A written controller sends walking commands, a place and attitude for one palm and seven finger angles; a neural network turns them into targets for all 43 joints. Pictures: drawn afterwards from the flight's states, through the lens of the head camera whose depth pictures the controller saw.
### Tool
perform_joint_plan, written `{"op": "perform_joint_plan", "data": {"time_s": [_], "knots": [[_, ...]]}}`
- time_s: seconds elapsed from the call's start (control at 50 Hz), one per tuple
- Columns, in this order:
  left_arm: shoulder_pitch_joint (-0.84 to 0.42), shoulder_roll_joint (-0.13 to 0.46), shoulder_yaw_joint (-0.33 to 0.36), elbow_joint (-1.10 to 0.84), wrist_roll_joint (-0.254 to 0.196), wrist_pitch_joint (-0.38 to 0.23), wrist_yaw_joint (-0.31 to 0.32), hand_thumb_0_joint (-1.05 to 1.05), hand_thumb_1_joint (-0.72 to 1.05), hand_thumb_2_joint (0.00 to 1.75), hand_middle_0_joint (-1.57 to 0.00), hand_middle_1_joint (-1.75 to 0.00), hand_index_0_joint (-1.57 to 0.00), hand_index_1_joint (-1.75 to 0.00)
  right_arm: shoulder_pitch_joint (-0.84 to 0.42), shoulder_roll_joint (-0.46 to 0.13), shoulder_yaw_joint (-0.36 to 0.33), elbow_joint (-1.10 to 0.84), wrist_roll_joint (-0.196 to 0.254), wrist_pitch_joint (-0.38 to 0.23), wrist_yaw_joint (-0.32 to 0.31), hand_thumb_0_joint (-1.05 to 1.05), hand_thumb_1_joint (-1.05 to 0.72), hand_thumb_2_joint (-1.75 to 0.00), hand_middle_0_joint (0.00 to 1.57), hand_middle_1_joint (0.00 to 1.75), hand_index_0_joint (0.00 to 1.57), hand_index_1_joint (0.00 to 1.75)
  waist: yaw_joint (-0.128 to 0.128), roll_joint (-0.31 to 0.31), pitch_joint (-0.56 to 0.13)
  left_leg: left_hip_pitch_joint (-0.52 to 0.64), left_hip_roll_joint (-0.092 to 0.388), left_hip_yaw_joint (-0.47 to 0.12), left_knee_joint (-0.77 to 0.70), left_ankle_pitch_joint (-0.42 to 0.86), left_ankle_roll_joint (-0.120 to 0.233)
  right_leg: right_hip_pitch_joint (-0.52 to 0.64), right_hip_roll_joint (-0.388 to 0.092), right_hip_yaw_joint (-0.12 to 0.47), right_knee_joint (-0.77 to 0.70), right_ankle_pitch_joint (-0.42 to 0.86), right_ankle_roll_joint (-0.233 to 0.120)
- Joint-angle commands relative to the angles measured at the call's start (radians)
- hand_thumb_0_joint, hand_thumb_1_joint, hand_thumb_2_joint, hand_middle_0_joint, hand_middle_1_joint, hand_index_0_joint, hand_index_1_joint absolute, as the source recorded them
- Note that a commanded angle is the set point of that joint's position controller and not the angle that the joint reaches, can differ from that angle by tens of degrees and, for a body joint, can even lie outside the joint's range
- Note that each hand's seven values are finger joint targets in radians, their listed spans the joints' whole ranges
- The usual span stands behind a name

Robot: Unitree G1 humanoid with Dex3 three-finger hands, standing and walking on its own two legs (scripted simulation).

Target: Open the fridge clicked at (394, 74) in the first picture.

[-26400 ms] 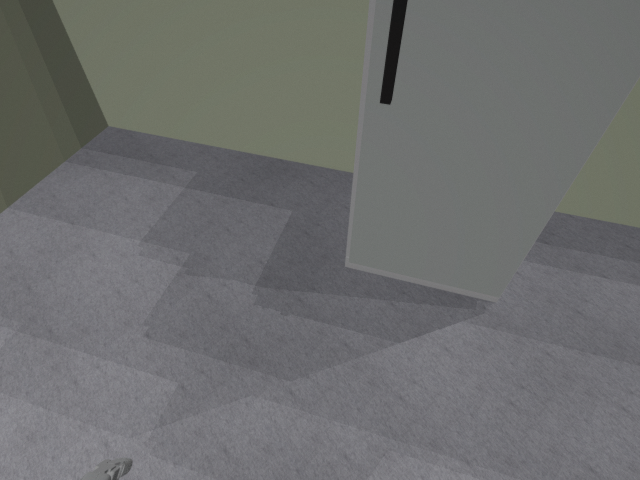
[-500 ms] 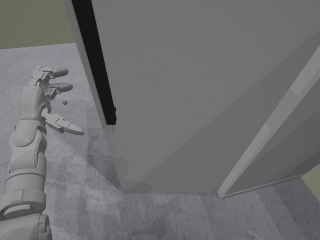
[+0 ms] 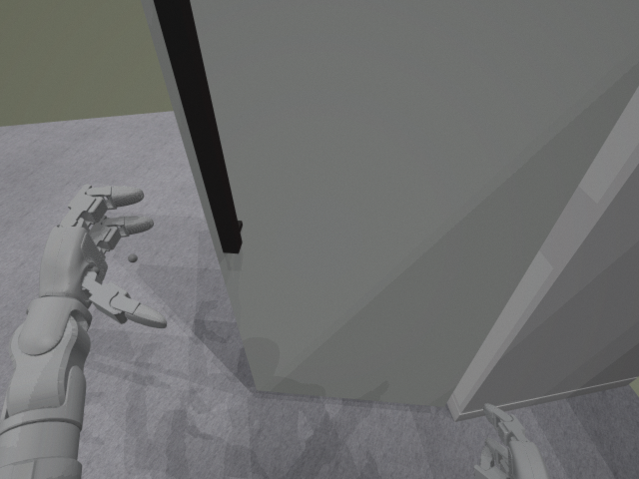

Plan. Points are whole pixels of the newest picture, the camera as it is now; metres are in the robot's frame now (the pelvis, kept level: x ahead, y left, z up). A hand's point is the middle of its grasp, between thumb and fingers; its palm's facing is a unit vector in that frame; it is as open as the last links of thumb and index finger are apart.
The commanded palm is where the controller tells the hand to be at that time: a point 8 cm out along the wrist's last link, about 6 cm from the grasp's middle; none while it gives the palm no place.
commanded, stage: slip the hand off the handle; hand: left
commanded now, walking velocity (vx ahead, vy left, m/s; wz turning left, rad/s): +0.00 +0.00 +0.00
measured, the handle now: (207, 116) +0.47 +0.19 +0.24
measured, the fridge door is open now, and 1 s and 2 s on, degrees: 74 74 74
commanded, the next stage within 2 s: draw the hand back to the body in 0.16 s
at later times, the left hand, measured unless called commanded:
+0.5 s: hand (126, 266) +0.29 +0.24 +0.15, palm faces +0.11 -0.99 -0.03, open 14.7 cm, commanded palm +0.24 +0.29 +0.15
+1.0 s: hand (69, 314) +0.23 +0.28 +0.15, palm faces +0.41 -0.87 -0.26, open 13.4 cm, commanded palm +0.18 +0.31 +0.17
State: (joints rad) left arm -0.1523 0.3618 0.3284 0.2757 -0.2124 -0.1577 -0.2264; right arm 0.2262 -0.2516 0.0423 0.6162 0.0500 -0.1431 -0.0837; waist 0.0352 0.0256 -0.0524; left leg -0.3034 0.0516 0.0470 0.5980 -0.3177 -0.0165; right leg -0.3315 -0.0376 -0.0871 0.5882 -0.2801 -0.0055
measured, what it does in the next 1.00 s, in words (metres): stands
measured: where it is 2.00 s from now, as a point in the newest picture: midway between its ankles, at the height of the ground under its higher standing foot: outside the picture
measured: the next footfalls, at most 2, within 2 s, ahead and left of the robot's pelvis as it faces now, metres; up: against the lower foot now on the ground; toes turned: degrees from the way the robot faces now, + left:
none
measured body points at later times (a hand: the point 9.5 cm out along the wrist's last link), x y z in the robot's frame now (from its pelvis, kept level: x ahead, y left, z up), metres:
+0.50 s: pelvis +0.01 +0.00 +0.00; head -0.01 -0.02 +0.45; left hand +0.28 +0.30 +0.16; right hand +0.19 -0.23 -0.07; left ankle +0.00 +0.13 -0.73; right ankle +0.02 -0.12 -0.73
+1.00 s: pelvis +0.00 +0.01 +0.01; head -0.01 +0.00 +0.46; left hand +0.20 +0.32 +0.17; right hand +0.20 -0.20 -0.06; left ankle +0.00 +0.13 -0.73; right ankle +0.02 -0.12 -0.73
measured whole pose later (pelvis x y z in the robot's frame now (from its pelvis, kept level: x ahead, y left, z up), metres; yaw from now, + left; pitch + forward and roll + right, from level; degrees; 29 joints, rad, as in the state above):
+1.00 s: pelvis +0.00 +0.01 +0.01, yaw +1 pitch -4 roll +0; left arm 0.25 0.32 0.31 -0.23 -0.12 0.00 0.03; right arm 0.20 -0.23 0.06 0.64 0.00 -0.21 -0.09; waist 0.07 0.04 0.01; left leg -0.14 0.03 0.05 0.46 -0.27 0.00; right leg -0.16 -0.05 -0.09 0.45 -0.23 0.01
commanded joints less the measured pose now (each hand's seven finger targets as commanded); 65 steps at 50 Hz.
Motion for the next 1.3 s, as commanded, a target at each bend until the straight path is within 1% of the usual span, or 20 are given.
{"op": "perform_joint_plan", "data": {"time_s": [0.0,0.12,0.14,0.18,0.26,0.28,0.32,0.38,0.4,0.5,0.64,0.76,0.78,0.8,0.82,0.86,0.88,0.98,1.24,1.28], "knots": [[-0.213,0.229,0.090,-0.250,-0.034,-0.037,-0.013,0.00,-0.55,0.20,-0.25,-1.15,-0.25,-1.15,-0.079,-0.131,-0.053,-0.149,0.003,-0.067,-0.012,0.00,-0.90,-0.90,0.20,0.30,0.20,0.30,0.007,-0.022,-0.150,0.014,-0.054,-0.013,-0.083,0.152,0.042,0.113,0.029,0.055,-0.090,0.174,-0.002],[-0.186,0.257,0.125,-0.351,-0.041,-0.065,-0.012,0.00,-0.55,0.20,-0.25,-1.15,-0.25,-1.15,-0.080,-0.125,-0.051,-0.151,-0.003,-0.089,-0.017,0.00,-0.90,-0.90,0.20,0.30,0.20,0.30,0.008,0.002,-0.172,0.033,-0.058,-0.010,-0.069,0.177,0.042,0.123,0.029,0.063,-0.082,0.199,0.003],[-0.221,0.250,0.107,-0.372,-0.038,-0.073,-0.014,0.00,-0.55,0.20,-0.25,-1.15,-0.25,-1.15,-0.083,-0.125,-0.049,-0.146,-0.002,-0.093,-0.019,0.00,-0.90,-0.90,0.20,0.30,0.20,0.30,-0.004,0.029,-0.167,0.036,-0.060,-0.011,-0.069,0.173,0.041,0.115,0.029,0.063,-0.082,0.193,0.002],[-0.241,0.249,0.103,-0.355,-0.040,-0.075,-0.017,0.00,-0.55,0.20,-0.25,-1.15,-0.25,-1.15,-0.078,-0.127,-0.048,-0.134,-0.002,-0.101,-0.026,0.00,-0.90,-0.90,0.20,0.30,0.20,0.30,-0.014,0.005,-0.143,0.032,-0.056,-0.013,-0.067,0.152,0.042,0.100,0.029,0.065,-0.091,0.163,0.004],[-0.252,0.221,0.064,-0.318,-0.041,-0.059,-0.031,0.00,-0.55,0.20,-0.25,-1.15,-0.25,-1.15,-0.080,-0.127,-0.046,-0.125,0.002,-0.116,-0.036,0.00,-0.90,-0.90,0.20,0.30,0.20,0.30,-0.018,0.044,-0.126,0.027,-0.060,-0.018,-0.072,0.117,0.040,0.074,0.026,0.065,-0.098,0.117,0.003],[-0.247,0.192,0.117,-0.196,-0.190,0.056,-0.084,0.00,-0.55,0.20,-0.25,-1.15,-0.25,-1.15,-0.104,-0.139,-0.038,-0.125,0.029,-0.123,-0.052,0.00,-0.90,-0.90,0.20,0.30,0.20,0.30,-0.001,0.025,-0.188,0.042,-0.060,-0.021,-0.087,0.090,0.039,0.164,0.013,0.086,-0.129,0.108,-0.004],[-0.297,0.252,0.145,-0.287,-0.206,0.153,-0.128,0.00,-0.55,0.20,-0.25,-1.15,-0.25,-1.15,-0.128,-0.137,-0.031,-0.143,0.035,-0.137,-0.072,0.00,-0.90,-0.90,0.20,0.30,0.20,0.30,0.017,0.040,-0.219,0.072,-0.061,-0.030,-0.100,0.130,0.042,0.206,0.007,0.077,-0.132,0.156,-0.002],[-0.169,0.268,0.150,-0.376,-0.134,0.206,-0.092,0.00,-0.55,0.20,-0.25,-1.15,-0.25,-1.15,-0.117,-0.124,-0.027,-0.170,0.019,-0.154,-0.058,0.00,-0.90,-0.90,0.20,0.30,0.20,0.30,0.047,0.023,-0.218,0.091,-0.055,-0.036,-0.114,0.237,0.048,0.208,0.015,0.043,-0.102,0.257,-0.004],[-0.106,0.238,0.132,-0.412,-0.118,0.205,-0.074,0.00,-0.55,0.20,-0.25,-1.15,-0.25,-1.15,-0.111,-0.117,-0.028,-0.178,0.015,-0.156,-0.046,0.00,-0.90,-0.90,0.20,0.30,0.20,0.30,0.049,0.019,-0.208,0.092,-0.053,-0.033,-0.119,0.272,0.046,0.206,0.016,0.032,-0.092,0.294,-0.004],[0.014,0.180,0.156,-0.464,-0.149,0.198,-0.040,0.00,-0.55,0.20,-0.25,-1.15,-0.25,-1.15,-0.114,-0.118,-0.030,-0.179,0.013,-0.151,-0.016,0.00,-0.90,-0.90,0.20,0.30,0.20,0.30,0.049,-0.039,-0.141,0.088,-0.050,-0.024,-0.125,0.282,0.036,0.194,0.027,0.021,-0.099,0.313,-0.004],[-0.009,0.181,0.129,-0.598,-0.115,0.257,-0.025,0.00,-0.55,0.20,-0.25,-1.15,-0.25,-1.15,-0.122,-0.114,-0.027,-0.182,0.015,-0.145,-0.030,0.00,-0.90,-0.90,0.20,0.30,0.20,0.30,0.031,0.040,-0.098,0.124,-0.051,-0.029,-0.147,0.225,0.038,0.156,0.034,0.022,-0.135,0.216,-0.005],[0.000,0.174,0.121,-0.688,-0.128,0.215,-0.037,0.00,-0.37,0.29,-0.24,-1.04,-0.24,-1.04,-0.124,-0.107,-0.018,-0.165,0.008,-0.166,-0.043,0.00,-0.90,-0.90,0.20,0.30,0.20,0.30,0.028,0.088,-0.120,0.170,-0.054,-0.042,-0.155,0.243,0.032,0.183,0.041,0.016,-0.141,0.235,-0.009],[0.059,0.293,0.149,-0.729,0.028,0.162,0.124,0.00,-0.33,0.31,-0.24,-1.02,-0.24,-1.02,-0.120,-0.114,-0.034,-0.143,-0.036,-0.170,-0.029,0.00,-0.90,-0.90,0.20,0.30,0.20,0.30,0.046,0.062,-0.029,0.116,-0.065,-0.025,-0.166,0.216,0.041,0.155,0.030,0.052,-0.223,0.180,-0.003],[0.122,0.158,0.069,-0.687,0.039,0.143,0.183,0.00,-0.30,0.32,-0.24,-1.00,-0.24,-1.00,-0.128,-0.100,-0.026,-0.134,-0.044,-0.170,-0.023,0.00,-0.90,-0.90,0.20,0.30,0.20,0.30,0.024,0.038,0.006,0.109,-0.065,-0.029,-0.184,0.188,0.040,0.155,0.021,0.037,-0.215,0.158,-0.002],[0.191,0.131,0.057,-0.643,0.044,0.143,0.211,0.00,-0.26,0.34,-0.24,-0.98,-0.24,-0.98,-0.125,-0.102,-0.025,-0.130,-0.042,-0.160,-0.020,0.00,-0.90,-0.90,0.20,0.30,0.20,0.30,0.026,-0.006,0.049,0.093,-0.055,-0.039,-0.196,0.169,0.036,0.149,0.022,0.029,-0.209,0.137,0.000],[0.228,0.134,0.057,-0.673,0.077,0.118,0.251,0.00,-0.19,0.37,-0.24,-0.94,-0.24,-0.94,-0.129,-0.099,-0.031,-0.125,-0.045,-0.137,-0.014,0.00,-0.90,-0.90,0.20,0.30,0.20,0.30,0.029,0.031,0.025,0.118,-0.050,-0.030,-0.206,0.180,0.037,0.177,0.019,0.031,-0.206,0.149,-0.002],[0.259,0.147,0.068,-0.673,0.084,0.109,0.265,0.00,-0.15,0.39,-0.24,-0.92,-0.24,-0.92,-0.131,-0.105,-0.036,-0.119,-0.049,-0.128,-0.013,0.00,-0.90,-0.90,0.20,0.30,0.20,0.30,0.035,0.010,0.014,0.127,-0.049,-0.025,-0.210,0.197,0.040,0.195,0.021,0.032,-0.215,0.167,-0.002],[0.237,0.165,0.068,-0.776,0.121,0.055,0.312,0.00,0.03,0.48,-0.23,-0.81,-0.23,-0.81,-0.145,-0.098,-0.040,-0.124,-0.057,-0.110,-0.014,0.00,-0.90,-0.90,0.20,0.30,0.20,0.30,0.035,0.041,-0.075,0.176,-0.048,-0.028,-0.240,0.189,0.040,0.254,0.019,0.037,-0.218,0.149,-0.003],[0.394,0.138,0.080,-0.796,0.146,0.027,0.333,0.00,0.50,0.71,-0.21,-0.53,-0.21,-0.53,-0.157,-0.090,-0.053,-0.111,-0.063,-0.080,-0.006,0.00,-0.90,-0.90,0.20,0.30,0.20,0.30,0.043,0.047,0.019,0.184,-0.041,-0.030,-0.271,0.270,0.027,0.267,0.027,0.024,-0.231,0.197,-0.004],[0.442,0.158,0.109,-0.800,0.146,0.025,0.332,0.00,0.57,0.74,-0.21,-0.49,-0.21,-0.49,-0.159,-0.096,-0.059,-0.114,-0.067,-0.078,-0.004,0.00,-0.90,-0.90,0.20,0.30,0.20,0.30,0.053,0.009,0.006,0.183,-0.040,-0.032,-0.275,0.279,0.028,0.282,0.031,0.022,-0.235,0.206,-0.004]]}}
